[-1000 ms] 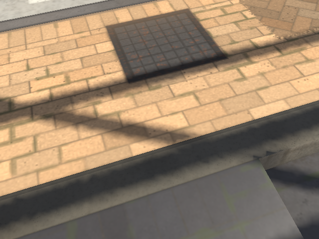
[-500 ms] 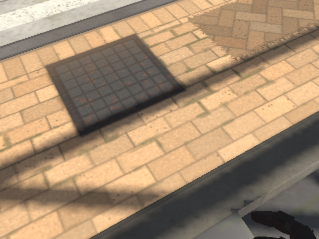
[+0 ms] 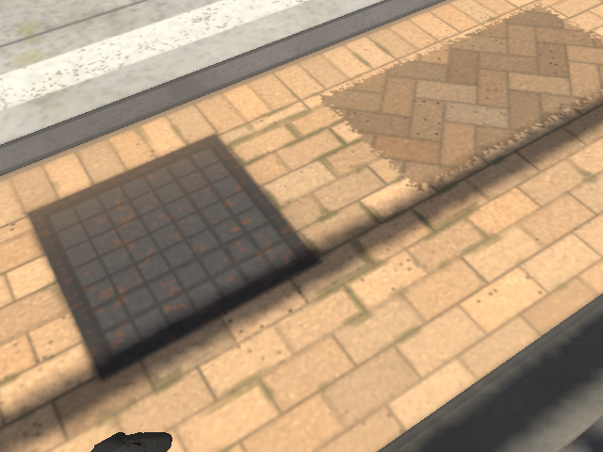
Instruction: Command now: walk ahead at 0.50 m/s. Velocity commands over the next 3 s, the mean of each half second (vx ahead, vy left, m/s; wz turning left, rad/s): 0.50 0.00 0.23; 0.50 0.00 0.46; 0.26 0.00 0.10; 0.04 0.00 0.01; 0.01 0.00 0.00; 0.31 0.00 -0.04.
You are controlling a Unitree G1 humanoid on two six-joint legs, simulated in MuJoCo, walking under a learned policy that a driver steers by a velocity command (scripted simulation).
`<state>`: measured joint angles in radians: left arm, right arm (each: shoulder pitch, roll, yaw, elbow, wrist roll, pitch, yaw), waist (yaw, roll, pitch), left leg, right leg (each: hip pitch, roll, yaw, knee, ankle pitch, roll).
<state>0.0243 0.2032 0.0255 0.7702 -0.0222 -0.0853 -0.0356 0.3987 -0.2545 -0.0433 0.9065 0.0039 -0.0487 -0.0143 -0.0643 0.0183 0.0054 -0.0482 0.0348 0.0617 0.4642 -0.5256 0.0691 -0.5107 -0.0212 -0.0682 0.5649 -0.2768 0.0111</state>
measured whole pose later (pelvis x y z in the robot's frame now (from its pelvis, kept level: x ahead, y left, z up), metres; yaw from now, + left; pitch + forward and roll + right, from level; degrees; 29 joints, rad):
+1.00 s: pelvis +0.56 +0.11 +0.03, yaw +24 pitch +3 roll +0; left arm 0.00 0.25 0.04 0.71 0.00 -0.11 -0.03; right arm 0.37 -0.27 -0.07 0.75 0.02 -0.05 -0.02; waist -0.08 -0.05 0.01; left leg -0.03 -0.10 -0.14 0.36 -0.36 0.07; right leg -0.59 -0.02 0.03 0.51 0.06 0.02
